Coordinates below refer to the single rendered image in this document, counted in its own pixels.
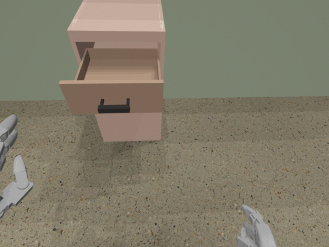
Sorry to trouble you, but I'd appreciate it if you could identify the right robot hand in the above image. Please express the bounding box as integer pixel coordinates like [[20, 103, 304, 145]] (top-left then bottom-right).
[[237, 204, 277, 247]]

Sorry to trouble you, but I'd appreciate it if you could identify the handle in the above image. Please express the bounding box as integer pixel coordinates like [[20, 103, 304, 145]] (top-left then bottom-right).
[[98, 98, 130, 113]]

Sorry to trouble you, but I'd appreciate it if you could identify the left robot hand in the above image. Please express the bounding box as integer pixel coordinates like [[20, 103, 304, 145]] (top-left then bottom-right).
[[0, 114, 33, 219]]

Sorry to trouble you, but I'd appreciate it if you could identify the cabinet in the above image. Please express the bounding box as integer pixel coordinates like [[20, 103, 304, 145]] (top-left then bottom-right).
[[67, 0, 166, 142]]

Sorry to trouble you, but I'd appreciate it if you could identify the drawer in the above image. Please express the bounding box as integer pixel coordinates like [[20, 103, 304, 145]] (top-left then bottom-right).
[[59, 48, 163, 114]]

